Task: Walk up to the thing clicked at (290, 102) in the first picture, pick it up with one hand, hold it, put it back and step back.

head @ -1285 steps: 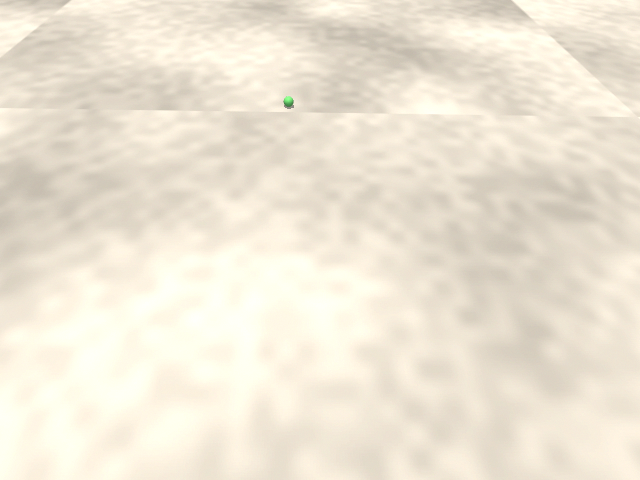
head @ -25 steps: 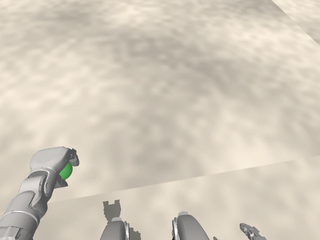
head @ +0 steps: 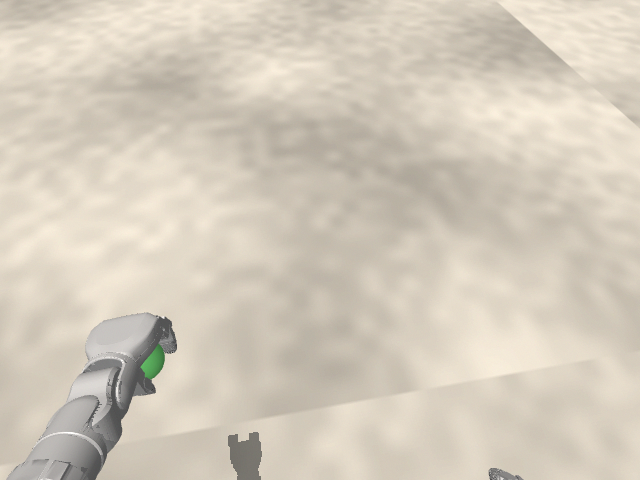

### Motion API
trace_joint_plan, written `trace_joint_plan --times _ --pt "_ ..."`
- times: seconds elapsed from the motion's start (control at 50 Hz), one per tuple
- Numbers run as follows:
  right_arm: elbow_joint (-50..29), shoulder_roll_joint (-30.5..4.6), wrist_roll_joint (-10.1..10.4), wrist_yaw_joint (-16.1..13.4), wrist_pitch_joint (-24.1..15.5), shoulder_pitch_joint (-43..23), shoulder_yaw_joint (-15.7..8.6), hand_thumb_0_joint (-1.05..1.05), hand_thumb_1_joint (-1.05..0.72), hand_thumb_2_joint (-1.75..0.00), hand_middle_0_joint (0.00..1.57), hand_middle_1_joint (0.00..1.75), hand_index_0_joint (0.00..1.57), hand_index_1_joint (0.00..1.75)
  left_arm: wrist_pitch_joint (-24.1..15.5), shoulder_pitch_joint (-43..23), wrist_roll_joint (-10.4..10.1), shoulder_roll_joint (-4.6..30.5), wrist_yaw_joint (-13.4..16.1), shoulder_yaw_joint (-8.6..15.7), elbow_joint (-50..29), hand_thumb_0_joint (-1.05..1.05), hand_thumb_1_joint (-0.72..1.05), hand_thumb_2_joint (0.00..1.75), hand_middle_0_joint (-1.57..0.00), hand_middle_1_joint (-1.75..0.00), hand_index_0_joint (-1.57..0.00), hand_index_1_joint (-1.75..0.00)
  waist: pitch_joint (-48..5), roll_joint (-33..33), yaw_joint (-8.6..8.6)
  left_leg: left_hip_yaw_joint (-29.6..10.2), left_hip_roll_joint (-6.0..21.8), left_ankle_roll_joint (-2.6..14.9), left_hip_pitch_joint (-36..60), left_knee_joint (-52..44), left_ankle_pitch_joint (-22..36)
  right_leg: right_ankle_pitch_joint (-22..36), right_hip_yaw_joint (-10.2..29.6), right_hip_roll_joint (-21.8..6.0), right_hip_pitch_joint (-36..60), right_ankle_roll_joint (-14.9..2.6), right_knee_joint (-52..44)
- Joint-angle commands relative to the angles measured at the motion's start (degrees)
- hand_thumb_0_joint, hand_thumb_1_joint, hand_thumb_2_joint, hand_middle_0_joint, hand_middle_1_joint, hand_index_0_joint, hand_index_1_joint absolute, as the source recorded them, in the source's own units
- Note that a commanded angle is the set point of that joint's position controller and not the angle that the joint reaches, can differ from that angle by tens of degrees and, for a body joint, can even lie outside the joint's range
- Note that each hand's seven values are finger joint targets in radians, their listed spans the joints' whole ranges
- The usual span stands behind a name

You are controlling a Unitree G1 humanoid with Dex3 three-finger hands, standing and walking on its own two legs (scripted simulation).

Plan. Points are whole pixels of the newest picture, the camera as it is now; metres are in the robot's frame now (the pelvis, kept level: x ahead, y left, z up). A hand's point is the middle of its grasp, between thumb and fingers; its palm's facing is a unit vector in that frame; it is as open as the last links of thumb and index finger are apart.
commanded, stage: hold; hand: left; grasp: from above
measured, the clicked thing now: (142, 360) +0.33 +0.23 -0.09
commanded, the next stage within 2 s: crouch in 1.88 s
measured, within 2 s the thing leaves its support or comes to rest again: neither
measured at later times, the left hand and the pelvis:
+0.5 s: hand (133, 352) +0.32 +0.22 -0.03, palm faces -0.46 -0.06 -0.89, open 7.6 cm; pelvis +0.02 +0.00 +0.02, yaw +0 degrees
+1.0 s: hand (133, 366) +0.29 +0.21 -0.01, palm faces -0.46 -0.06 -0.89, open 7.6 cm; pelvis +0.00 +0.00 +0.03, yaw -1 degrees
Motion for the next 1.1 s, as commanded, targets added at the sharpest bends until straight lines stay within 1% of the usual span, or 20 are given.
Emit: trace_joint_plan --times 0.0,0.08,0.12,0.16,0.26,0.3,0.34,0.38,0.58,0.68,0.7,0.72,0.74,0.78,0.8,0.82,0.9,1.0,1.06,1.08 --pt "-5.99 -8.12 0.19 -0.46 -1.74 -0.17 -2.74 0.0 -0.9 -0.89 0.2 0.3 0.2 0.3 -0.55 -18.04 1.12 12.92 1.85 4.77 -11.71 0.0 0.64 0.47 -0.91 -0.67 -0.98 -0.59 -17.52 1.05 0.9 -0.52 -2.5 0.2 13.53 -8.73 16.34 13.65 -0.52 2.62 9.57 -2.02 -7.89" --pt "-5.9 -8.28 0.28 -0.44 -1.5 -0.32 -2.72 0.0 -0.9 -0.89 0.2 0.3 0.2 0.3 -1.0 -18.05 1.45 12.25 0.71 4.0 -11.39 0.0 0.66 0.45 -0.92 -0.65 -0.99 -0.57 -15.67 0.38 0.2 -0.43 -2.34 0.12 14.98 -10.36 17.34 14.18 -0.66 2.88 10.3 -2.1 -9.15" --pt "-6.52 -8.48 0.31 -0.29 -1.27 -0.92 -2.97 0.0 -0.9 -0.89 0.2 0.3 0.2 0.3 -1.28 -18.27 1.23 13.14 0.14 4.5 -13.28 0.0 0.65 0.48 -0.91 -0.66 -0.98 -0.59 -16.43 1.98 1.17 -0.26 -2.27 -0.07 17.0 -11.16 18.88 14.89 -0.97 2.83 11.25 -2.25 -9.6" --pt "-6.79 -8.39 0.38 -0.11 -1.03 -0.99 -2.84 0.0 -0.9 -0.89 0.2 0.3 0.2 0.3 -1.19 -17.05 1.27 11.74 -0.44 3.64 -12.83 0.0 0.64 0.48 -0.9 -0.68 -0.97 -0.6 -15.51 1.02 1.27 -0.47 -2.15 -0.13 17.54 -11.91 20.04 15.62 -1.12 2.99 11.95 -2.31 -9.91" --pt "-7.72 -8.27 0.58 -0.01 -0.64 -2.06 -2.7 0.0 -0.89 -0.89 0.2 0.3 0.2 0.3 -1.1 -15.47 1.15 11.65 -1.57 3.56 -12.97 0.0 0.66 0.5 -0.92 -0.67 -0.99 -0.59 -13.75 -0.26 1.57 -0.22 -2.39 -0.03 17.78 -13.1 20.16 16.08 -0.82 2.87 13.55 -2.13 -11.51" --pt "-7.92 -8.19 0.61 0.04 -0.45 -2.11 -2.66 0.0 -0.89 -0.89 0.2 0.3 0.2 0.3 -1.0 -15.86 1.25 11.51 -1.94 3.4 -14.24 0.0 0.66 0.49 -0.92 -0.66 -0.99 -0.59 -14.74 -0.38 1.13 0.31 -2.59 0.19 18.51 -12.94 21.43 18.0 -0.43 2.73 14.59 -1.99 -11.62" --pt "-8.16 -8.24 0.62 0.01 -0.15 -2.28 -2.82 0.0 -0.89 -0.89 0.2 0.3 0.2 0.3 -0.89 -15.56 1.4 12.26 -2.42 4.0 -15.65 0.0 0.64 0.5 -0.9 -0.68 -0.97 -0.6 -15.98 -0.21 2.05 0.51 -2.63 0.17 19.69 -12.95 24.03 20.39 -0.44 2.7 15.97 -1.92 -11.58" --pt "-8.37 -8.32 0.66 0.04 0.12 -2.15 -2.82 0.0 -0.89 -0.89 0.2 0.3 0.2 0.3 -1.06 -16.15 1.28 12.43 -2.93 3.96 -17.88 0.0 0.67 0.5 -0.92 -0.67 -0.99 -0.59 -16.52 -0.85 1.91 0.67 -2.75 0.4 20.24 -12.93 25.44 22.47 -0.3 2.57 17.06 -1.7 -11.78" --pt "-9.5 -8.15 0.74 0.0 1.05 -4.21 -2.5 0.0 -0.9 -0.89 0.2 0.3 0.2 0.3 -0.41 -15.12 1.57 11.78 -4.32 3.6 -18.63 0.0 0.69 0.48 -0.91 -0.7 -1.0 -0.61 -13.68 -0.16 2.3 0.9 -2.49 0.5 21.53 -15.68 23.56 19.91 -0.59 2.65 17.45 -1.88 -13.84" --pt "-10.66 -8.0 0.94 -0.06 1.18 -5.88 -2.07 0.0 -0.89 -0.89 0.2 0.3 0.2 0.3 -0.17 -14.7 0.86 11.38 -4.84 3.44 -19.97 0.0 0.7 0.48 -0.92 -0.7 -1.01 -0.61 -11.68 -0.59 3.01 1.02 -2.61 0.6 21.25 -17.65 19.32 15.85 -0.41 2.54 17.72 -1.93 -15.63" --pt "-10.81 -8.08 0.96 -0.13 1.2 -5.84 -2.11 0.0 -0.89 -0.89 0.2 0.3 0.2 0.3 0.02 -13.53 1.14 10.72 -5.09 2.85 -18.62 0.0 0.68 0.49 -0.92 -0.69 -1.0 -0.61 -11.32 -1.72 2.32 1.12 -2.68 0.83 21.52 -17.52 19.14 15.98 -0.27 2.44 17.18 -1.75 -15.95" --pt "-10.77 -8.14 0.98 -0.14 1.21 -5.77 -2.08 0.0 -0.89 -0.89 0.2 0.3 0.2 0.3 -0.17 -15.63 0.96 12.09 -5.27 3.56 -21.05 0.0 0.68 0.46 -0.89 -0.71 -0.98 -0.62 -11.99 -0.9 2.66 1.06 -2.6 0.8 21.47 -17.67 18.62 15.31 -0.23 2.43 17.69 -1.76 -16.18" --pt "-10.86 -8.06 0.94 -0.15 1.26 -6.2 -1.98 0.0 -0.9 -0.89 0.2 0.3 0.2 0.3 -0.02 -13.52 1.07 12.0 -5.37 3.8 -19.2 0.0 0.67 0.45 -0.89 -0.7 -0.98 -0.61 -11.08 -1.28 2.9 1.29 -2.78 0.86 21.66 -18.11 18.42 15.12 -0.34 2.3 18.32 -1.72 -16.56" --pt "-11.14 -7.83 1.05 -0.24 1.29 -6.61 -1.92 0.0 -0.9 -0.89 0.2 0.3 0.2 0.3 -0.25 -14.83 0.74 11.89 -5.64 3.69 -22.05 0.0 0.67 0.49 -0.91 -0.7 -0.99 -0.61 -12.29 -0.97 3.15 1.26 -2.81 0.81 22.6 -18.42 18.62 15.34 -0.2 2.29 18.43 -1.72 -16.74" --pt "-11.04 -8.0 1.02 -0.31 1.31 -6.6 -1.85 0.0 -0.9 -0.89 0.2 0.3 0.2 0.3 -0.22 -14.91 0.84 12.41 -5.73 4.01 -21.15 0.0 0.69 0.49 -0.9 -0.73 -0.99 -0.64 -11.59 -1.13 2.72 1.24 -2.76 0.92 22.27 -18.49 17.69 14.42 -0.15 2.25 18.1 -1.65 -17.15" --pt "-11.25 -7.8 1.01 -0.34 1.23 -6.91 -1.68 0.0 -0.9 -0.89 0.2 0.3 0.2 0.3 -0.3 -13.9 0.68 11.27 -5.83 3.27 -21.12 0.0 0.69 0.48 -0.9 -0.73 -1.0 -0.63 -10.81 -1.68 2.78 1.13 -2.72 0.9 22.38 -18.89 16.95 13.63 -0.21 2.29 17.96 -1.7 -17.35" --pt "-11.06 -7.69 1.03 -0.52 1.21 -7.33 -1.62 0.0 -0.9 -0.89 0.2 0.3 0.2 0.3 -0.76 -14.62 1.11 12.82 -5.64 4.58 -22.31 0.0 0.65 0.47 -0.88 -0.71 -0.97 -0.62 -12.11 -1.02 3.06 1.34 -2.91 0.99 23.29 -19.12 17.14 13.87 0.09 2.05 19.03 -1.57 -17.9" --pt "-10.6 -7.8 1.03 -0.65 1.07 -7.61 -1.54 0.0 -0.9 -0.89 0.2 0.3 0.2 0.3 -0.87 -15.8 1.5 12.78 -4.96 4.52 -23.21 0.0 0.67 0.46 -0.89 -0.71 -0.98 -0.62 -12.3 0.41 2.99 1.25 -2.55 0.62 24.76 -20.1 17.77 14.0 -0.19 2.38 18.84 -1.96 -17.87" --pt "-10.78 -7.76 1.13 -0.6 0.97 -8.07 -1.44 0.0 -0.9 -0.89 0.2 0.3 0.2 0.3 -0.4 -13.97 0.95 11.36 -5.37 3.53 -21.61 0.0 0.66 0.47 -0.88 -0.72 -0.97 -0.63 -10.63 -2.07 2.81 1.36 -2.81 1.05 24.12 -20.32 17.05 13.78 -0.12 2.06 19.52 -1.56 -18.91" --pt "-10.98 -7.69 1.18 -0.65 1.01 -8.8 -1.42 0.0 -0.9 -0.9 0.2 0.3 0.2 0.3 -0.42 -14.59 0.54 12.11 -5.49 3.91 -22.78 0.0 0.69 0.48 -0.9 -0.73 -0.99 -0.63 -10.48 -0.91 3.42 1.57 -2.91 0.87 24.18 -20.78 16.62 13.14 -0.25 2.0 19.58 -1.65 -19.28"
